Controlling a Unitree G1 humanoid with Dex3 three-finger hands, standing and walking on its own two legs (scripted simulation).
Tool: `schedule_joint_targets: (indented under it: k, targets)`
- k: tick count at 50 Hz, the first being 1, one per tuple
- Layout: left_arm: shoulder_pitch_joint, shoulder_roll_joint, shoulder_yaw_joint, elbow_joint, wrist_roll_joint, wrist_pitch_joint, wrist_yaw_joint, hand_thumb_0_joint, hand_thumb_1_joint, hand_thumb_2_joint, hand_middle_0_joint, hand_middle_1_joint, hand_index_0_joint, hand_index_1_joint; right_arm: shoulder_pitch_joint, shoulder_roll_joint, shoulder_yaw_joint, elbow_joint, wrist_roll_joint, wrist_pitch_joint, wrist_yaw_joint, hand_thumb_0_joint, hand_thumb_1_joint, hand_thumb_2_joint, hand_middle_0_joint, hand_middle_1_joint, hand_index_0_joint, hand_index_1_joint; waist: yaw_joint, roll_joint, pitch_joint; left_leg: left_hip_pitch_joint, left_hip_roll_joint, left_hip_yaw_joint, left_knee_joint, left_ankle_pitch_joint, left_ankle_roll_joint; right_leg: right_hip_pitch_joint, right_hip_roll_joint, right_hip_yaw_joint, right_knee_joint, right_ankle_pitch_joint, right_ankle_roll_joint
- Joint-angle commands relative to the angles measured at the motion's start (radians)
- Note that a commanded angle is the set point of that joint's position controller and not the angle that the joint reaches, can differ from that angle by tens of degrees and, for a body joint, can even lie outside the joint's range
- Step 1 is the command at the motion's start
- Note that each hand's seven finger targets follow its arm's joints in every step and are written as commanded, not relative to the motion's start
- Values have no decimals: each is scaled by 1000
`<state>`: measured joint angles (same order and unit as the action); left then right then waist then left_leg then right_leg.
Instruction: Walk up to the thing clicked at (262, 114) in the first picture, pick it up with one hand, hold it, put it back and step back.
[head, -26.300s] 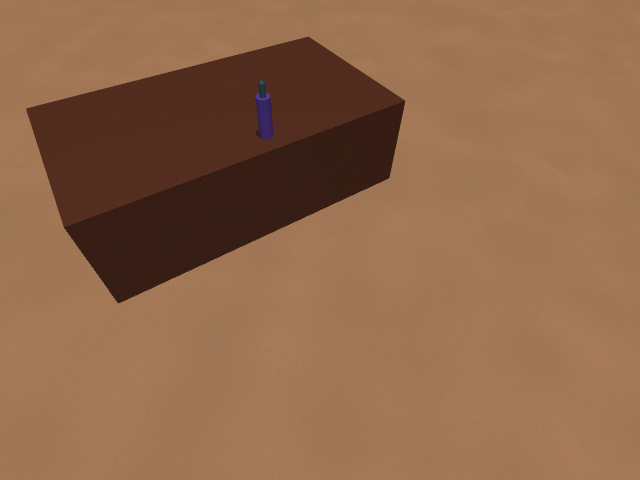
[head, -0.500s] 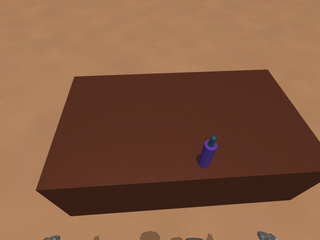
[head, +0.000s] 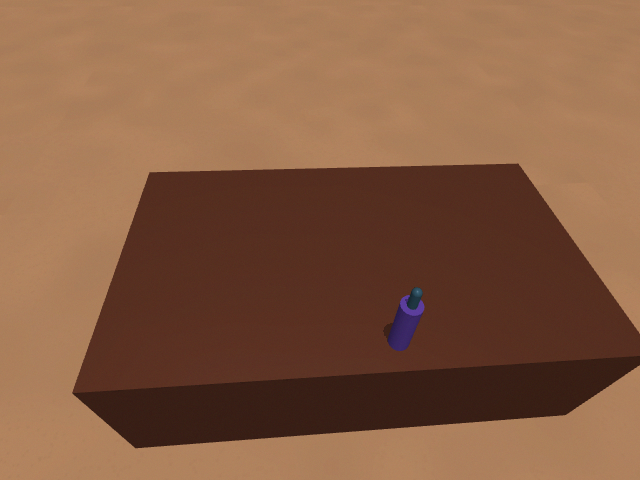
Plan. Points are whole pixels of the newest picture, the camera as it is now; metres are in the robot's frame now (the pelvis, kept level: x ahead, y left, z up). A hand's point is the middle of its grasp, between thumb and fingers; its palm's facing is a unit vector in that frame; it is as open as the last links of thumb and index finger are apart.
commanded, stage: stand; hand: right
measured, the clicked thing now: (407, 317) +0.47 -0.21 -0.25
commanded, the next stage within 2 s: step back in 1.68 s
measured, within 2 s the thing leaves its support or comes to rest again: neither
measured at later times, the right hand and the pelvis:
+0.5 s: hand out of the picture +0.04 -0.24 -0.16, palm faces -0.02 +0.94 -0.34, open 7.3 cm; pelvis -0.01 +0.01 +0.00, yaw -1 degrees
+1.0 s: hand out of the picture +0.06 -0.24 -0.15, palm faces -0.01 +0.94 -0.34, open 7.3 cm; pelvis +0.00 +0.01 +0.00, yaw -1 degrees
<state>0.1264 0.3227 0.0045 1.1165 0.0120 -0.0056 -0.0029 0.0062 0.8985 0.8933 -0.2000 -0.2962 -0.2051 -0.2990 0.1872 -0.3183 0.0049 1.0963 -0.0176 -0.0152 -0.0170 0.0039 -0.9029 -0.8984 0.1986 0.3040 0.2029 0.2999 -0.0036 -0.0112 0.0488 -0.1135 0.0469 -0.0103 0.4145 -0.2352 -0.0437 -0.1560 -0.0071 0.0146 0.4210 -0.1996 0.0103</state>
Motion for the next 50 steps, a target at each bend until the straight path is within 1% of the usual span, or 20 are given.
schedule_joint_targets:
  k: [1, 2, 5, 10, 14, 15, 16, 17, 22, 27, 28, 30, 33, 34, 36, 40, 44, 46, 48, 50]
  targets:
    - [-50, 209, 45, -34, 4, -19, 15, 0, 899, 900, -200, -300, -200, -300, -25, -204, -42, -30, -4, -17, -12, 0, -900, -900, 200, 300, 200, 300, 2, 8, -9, -46, 68, -54, -106, 55, 51, 18, -92, 97, -117, 28, -31]
    - [-48, 202, 40, -30, 4, -19, 14, 0, 899, 900, -200, -300, -200, -300, -38, -205, -42, -27, -2, -15, -10, 0, -900, -900, 200, 300, 200, 300, 6, 14, 0, -45, 68, -55, -108, 50, 52, 9, -90, 93, -121, 15, -29]
    - [-48, 204, 40, -21, 5, -18, 15, 0, 899, 900, -200, -300, -200, -300, -50, -211, -44, -23, -2, -13, -9, 0, -900, -900, 200, 300, 200, 300, 5, 11, -11, -40, 72, -59, -119, 44, 56, 17, -93, 91, -125, 30, -28]
    - [-49, 212, 40, -8, 4, -18, 14, 0, 899, 900, -200, -300, -200, -300, -51, -213, -45, -10, -3, -9, -5, 0, -900, -900, 200, 300, 200, 300, 3, -1, 3, -40, 70, -53, -128, -6, 57, -5, -94, 101, -144, -32, -25]
    - [-43, 210, 35, -5, 3, -22, 12, 0, 899, 900, -200, -300, -200, -300, -65, -222, -45, -11, -1, -12, -2, 0, -900, -900, 200, 300, 200, 300, 5, 8, -22, -29, 75, -56, -132, 34, 57, 14, -97, 98, -133, 23, -24]
    - [-49, 213, 36, -5, 2, -22, 13, 0, 899, 900, -200, -300, -200, -300, -61, -220, -45, -9, -1, -12, -4, 0, -900, -900, 200, 300, 200, 300, 3, 12, -34, -28, 79, -54, -130, 44, 60, 33, -104, 101, -129, 63, -28]
    - [-39, 212, 34, -2, 2, -23, 13, 0, 899, 900, -200, -300, -200, -300, -63, -222, -43, -7, 1, -13, -3, 0, -900, -900, 200, 300, 200, 300, 7, 15, -30, -24, 77, -58, -135, 51, 58, 26, -100, 96, -128, 66, -24]
    - [-45, 214, 34, -3, 1, -22, 12, 0, 899, 900, -200, -300, -200, -300, -57, -217, -41, -4, 1, -14, -2, 0, -900, -900, 200, 300, 200, 300, 3, 13, -26, -36, 77, -54, -140, 45, 59, 36, -104, 98, -126, 73, -25]
    - [-35, 215, 30, 4, 1, -23, 12, 0, 899, 900, -200, -300, -200, -300, -72, -225, -41, -3, 3, -11, -1, 0, -900, -900, 200, 300, 200, 300, 6, 1, -19, -17, 78, -56, -138, 58, 60, 18, -100, 92, -130, 59, -22]
    - [-31, 219, 28, 2, 2, -19, 12, 0, 899, 900, -200, -300, -200, -300, -64, -226, -40, 2, 3, -8, 2, 0, -900, -900, 200, 300, 200, 300, 4, 11, 5, -48, 73, -55, -150, -17, 60, 5, -101, 97, -139, -2, -22]
    - [-34, 222, 30, -2, 2, -20, 13, 0, 899, 900, -200, -300, -200, -300, -64, -230, -42, 0, 1, -8, 1, 0, -900, -900, 200, 300, 200, 300, 3, 20, -12, -44, 78, -57, -147, -1, 63, 20, -104, 97, -132, 33, -24]
    - [-28, 216, 28, 0, 2, -19, 11, 0, 899, 900, -200, -300, -200, -300, -71, -229, -40, 0, 3, -9, 2, 0, -900, -900, 200, 300, 200, 300, 6, 23, -6, -45, 75, -58, -152, -7, 61, 16, -100, 92, -127, 30, -23]
    - [-31, 221, 28, -3, 1, -22, 11, 0, 899, 900, -200, -300, -200, -300, -72, -228, -40, -3, 3, -12, 3, 0, -900, -900, 200, 300, 200, 300, 4, 15, -28, -32, 80, -57, -150, 58, 63, 30, -107, 94, -122, 82, -23]
    - [-30, 218, 27, -4, -1, -22, 10, 0, 899, 900, -200, -300, -200, -300, -70, -231, -39, 0, 5, -13, 3, 0, -900, -900, 200, 300, 200, 300, 5, 21, -21, -29, 77, -55, -150, 57, 61, 31, -106, 94, -123, 90, -22]
    - [-32, 218, 26, -3, 0, -22, 11, 0, 899, 900, -200, -300, -200, -300, -80, -236, -42, -3, 5, -13, 2, 0, -900, -900, 200, 300, 200, 300, 3, 16, -43, -8, 84, -56, -139, 96, 63, 32, -109, 91, -115, 116, -23]
    - [-33, 223, 27, -6, -2, -22, 12, 0, 899, 900, -200, -300, -200, -300, -71, -234, -41, 0, 5, -13, 2, 0, -900, -900, 200, 300, 200, 300, 2, 12, -44, -9, 83, -50, -141, 107, 62, 44, -112, 91, -116, 141, -23]
    - [-29, 222, 25, -3, -3, -21, 12, 0, 899, 900, -200, -300, -200, -300, -78, -236, -41, 1, 8, -13, 2, 0, -900, -900, 200, 300, 200, 300, 2, 5, -40, 4, 84, -52, -142, 135, 60, 39, -109, 83, -112, 146, -20]
    - [-34, 218, 24, -6, -2, -23, 13, 0, 899, 900, -200, -300, -200, -300, -83, -238, -43, 0, 8, -12, 3, 0, -900, -900, 200, 300, 200, 300, 1, -4, -55, 19, 86, -50, -132, 163, 59, 37, -110, 80, -113, 168, -18]
    - [-38, 219, 25, -10, -2, -23, 14, 0, 899, 900, -200, -300, -200, -300, -82, -240, -43, 0, 7, -11, 3, 0, -900, -900, 200, 300, 200, 300, -1, 7, -47, 3, 83, -48, -133, 147, 59, 43, -111, 83, -119, 167, -18]
    - [-33, 223, 24, -7, -3, -23, 14, 0, 899, 900, -200, -300, -200, -300, -84, -238, -42, 1, 7, -9, 4, 0, -900, -900, 200, 300, 200, 300, 2, 5, -33, -7, 81, -49, -137, 118, 59, 41, -112, 84, -128, 137, -15]
